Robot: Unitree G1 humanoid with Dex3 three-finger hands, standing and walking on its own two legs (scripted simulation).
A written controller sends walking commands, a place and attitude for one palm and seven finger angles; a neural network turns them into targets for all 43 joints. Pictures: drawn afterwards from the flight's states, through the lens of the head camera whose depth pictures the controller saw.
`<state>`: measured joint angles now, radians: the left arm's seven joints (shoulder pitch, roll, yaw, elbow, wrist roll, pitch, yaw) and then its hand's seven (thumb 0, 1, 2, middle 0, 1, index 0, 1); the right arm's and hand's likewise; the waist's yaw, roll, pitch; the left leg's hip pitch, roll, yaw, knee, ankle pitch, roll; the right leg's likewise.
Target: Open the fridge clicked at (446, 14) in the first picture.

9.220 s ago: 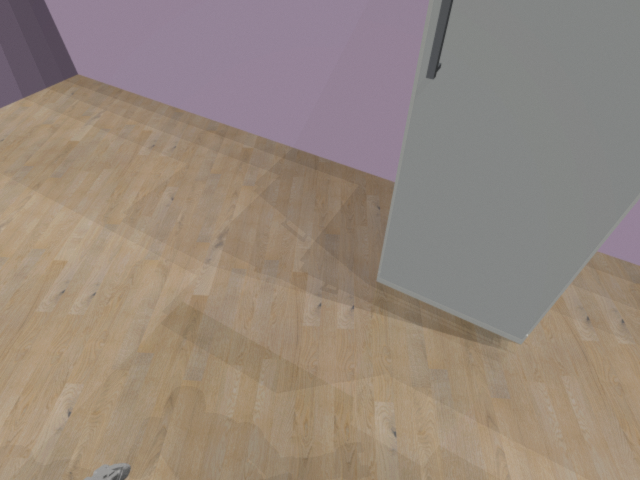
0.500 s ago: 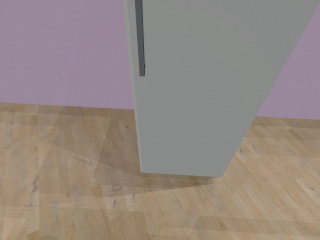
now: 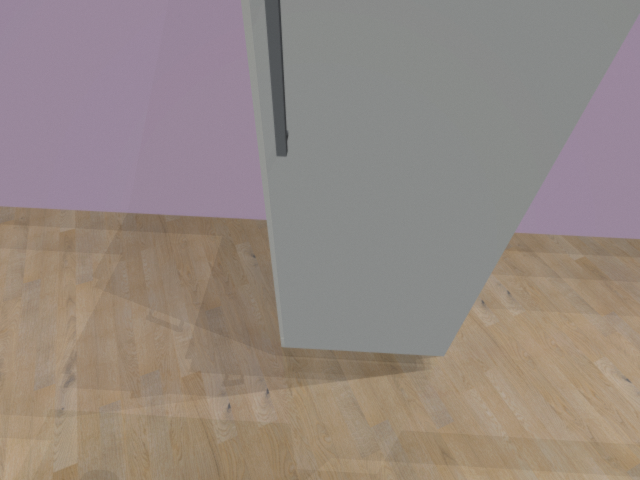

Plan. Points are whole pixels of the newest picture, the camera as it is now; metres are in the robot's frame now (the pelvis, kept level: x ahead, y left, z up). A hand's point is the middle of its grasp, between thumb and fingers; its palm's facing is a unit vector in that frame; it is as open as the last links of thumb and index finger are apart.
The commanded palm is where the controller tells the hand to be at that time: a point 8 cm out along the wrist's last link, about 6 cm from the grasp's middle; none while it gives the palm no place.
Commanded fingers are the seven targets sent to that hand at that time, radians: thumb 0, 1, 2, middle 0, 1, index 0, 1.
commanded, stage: look again from close up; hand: left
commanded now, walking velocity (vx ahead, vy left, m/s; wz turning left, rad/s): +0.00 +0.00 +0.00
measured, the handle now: (278, 64) +0.60 +0.10 +0.24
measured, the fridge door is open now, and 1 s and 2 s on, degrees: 0 0 0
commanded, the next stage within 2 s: shuffle to correct the standing spot in 0.20 s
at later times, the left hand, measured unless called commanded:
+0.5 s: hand out of the picture -0.01 +0.14 -0.18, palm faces +0.03 -0.99 -0.16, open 7.4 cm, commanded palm none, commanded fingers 0.00 0.90 0.90 -0.20 -0.30 -0.20 -0.30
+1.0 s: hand out of the picture +0.04 +0.11 -0.19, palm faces +0.05 -0.99 -0.09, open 7.4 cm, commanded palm none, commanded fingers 0.00 0.90 0.90 -0.20 -0.30 -0.20 -0.30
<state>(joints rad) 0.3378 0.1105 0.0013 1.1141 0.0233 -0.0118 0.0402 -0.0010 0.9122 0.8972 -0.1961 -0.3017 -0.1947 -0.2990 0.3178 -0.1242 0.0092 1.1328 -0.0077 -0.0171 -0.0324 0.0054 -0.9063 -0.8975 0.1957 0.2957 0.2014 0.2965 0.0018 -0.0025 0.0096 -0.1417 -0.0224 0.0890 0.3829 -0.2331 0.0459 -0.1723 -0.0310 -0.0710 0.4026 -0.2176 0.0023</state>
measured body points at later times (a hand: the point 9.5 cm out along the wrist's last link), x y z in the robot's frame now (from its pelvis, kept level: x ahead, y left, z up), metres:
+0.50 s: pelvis +0.02 -0.01 +0.00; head +0.02 -0.01 +0.45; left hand -0.01 +0.19 -0.17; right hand -0.01 -0.22 -0.17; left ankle -0.01 +0.08 -0.74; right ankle +0.00 -0.12 -0.74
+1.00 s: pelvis +0.15 -0.02 -0.02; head +0.18 +0.00 +0.42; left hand +0.04 +0.17 -0.18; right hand +0.21 -0.25 -0.16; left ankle +0.19 +0.08 -0.74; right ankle +0.03 -0.12 -0.69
